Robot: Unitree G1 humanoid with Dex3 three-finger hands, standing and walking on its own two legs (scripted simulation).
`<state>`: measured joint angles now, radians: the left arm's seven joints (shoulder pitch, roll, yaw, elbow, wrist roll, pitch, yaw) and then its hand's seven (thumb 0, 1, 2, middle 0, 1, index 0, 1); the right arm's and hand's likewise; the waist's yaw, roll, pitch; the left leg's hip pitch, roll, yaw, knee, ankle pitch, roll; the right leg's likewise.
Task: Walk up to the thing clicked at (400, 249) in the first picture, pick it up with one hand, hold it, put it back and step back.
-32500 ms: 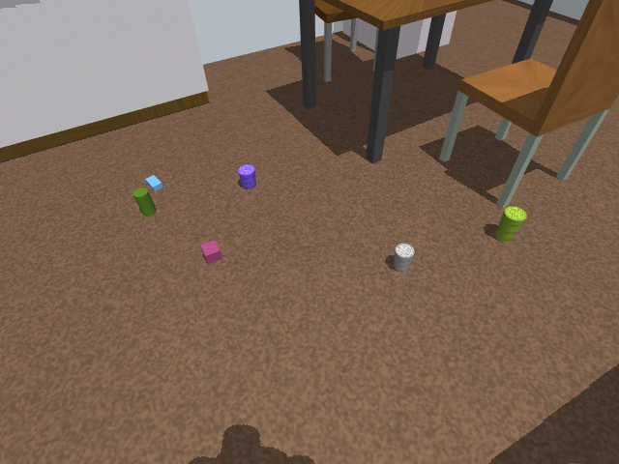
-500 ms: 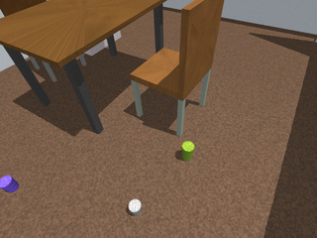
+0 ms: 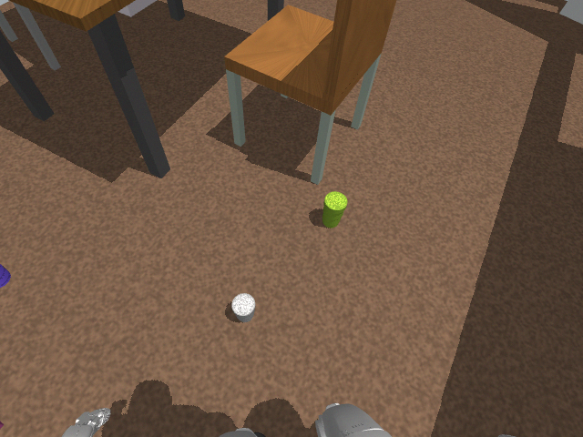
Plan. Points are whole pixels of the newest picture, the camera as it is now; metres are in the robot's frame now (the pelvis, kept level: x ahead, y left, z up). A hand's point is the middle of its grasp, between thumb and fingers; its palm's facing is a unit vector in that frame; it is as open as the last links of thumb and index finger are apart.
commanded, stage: step back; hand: left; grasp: from above
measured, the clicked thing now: (244, 309) +0.52 +0.12 -0.71
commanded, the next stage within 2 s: none
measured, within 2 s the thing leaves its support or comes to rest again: neither
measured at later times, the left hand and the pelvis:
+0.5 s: hand out of the picture -0.01 +0.25 -0.14, palm faces -0.02 -0.91 -0.41, open 7.4 cm; pelvis -0.13 -0.01 +0.00, yaw -2 degrees
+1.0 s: hand out of the picture -0.19 +0.25 -0.16, palm faces -0.07 -0.91 -0.41, open 7.4 cm; pelvis -0.29 -0.03 -0.02, yaw -5 degrees
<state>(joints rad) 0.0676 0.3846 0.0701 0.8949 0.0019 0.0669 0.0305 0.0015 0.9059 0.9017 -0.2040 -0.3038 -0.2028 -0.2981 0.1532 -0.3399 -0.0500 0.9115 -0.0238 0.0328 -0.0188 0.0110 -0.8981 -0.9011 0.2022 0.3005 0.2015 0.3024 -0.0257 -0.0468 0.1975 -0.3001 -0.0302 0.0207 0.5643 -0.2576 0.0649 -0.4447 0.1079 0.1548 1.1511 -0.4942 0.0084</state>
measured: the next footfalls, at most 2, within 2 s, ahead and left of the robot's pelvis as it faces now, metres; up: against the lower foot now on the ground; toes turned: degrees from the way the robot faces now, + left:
right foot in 0.22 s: -0.03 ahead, -0.13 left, +0.00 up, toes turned -1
left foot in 0.58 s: -0.15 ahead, +0.11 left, +0.00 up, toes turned -3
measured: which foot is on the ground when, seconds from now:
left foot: down 0.00-0.28, up 0.30-0.56, down 0.58-1.00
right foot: up 0.00-0.20, down 0.22-0.62, up 0.64-0.98, down 1.00-1.00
